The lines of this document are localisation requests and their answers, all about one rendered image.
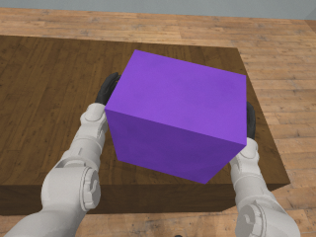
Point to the left robot upper arm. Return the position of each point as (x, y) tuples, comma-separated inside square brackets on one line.
[(68, 193)]

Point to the carton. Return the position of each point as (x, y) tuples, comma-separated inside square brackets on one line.
[(177, 117)]

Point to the right robot upper arm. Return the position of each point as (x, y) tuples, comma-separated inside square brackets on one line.
[(255, 220)]

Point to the robot left forearm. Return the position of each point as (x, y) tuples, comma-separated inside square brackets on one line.
[(88, 142)]

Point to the robot right forearm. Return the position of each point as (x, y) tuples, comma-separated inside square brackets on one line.
[(248, 182)]

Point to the robot right hand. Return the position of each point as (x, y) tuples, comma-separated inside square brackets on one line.
[(250, 121)]

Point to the pedestal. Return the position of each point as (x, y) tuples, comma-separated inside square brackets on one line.
[(47, 84)]

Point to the robot left hand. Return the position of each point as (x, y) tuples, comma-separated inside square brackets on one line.
[(107, 89)]

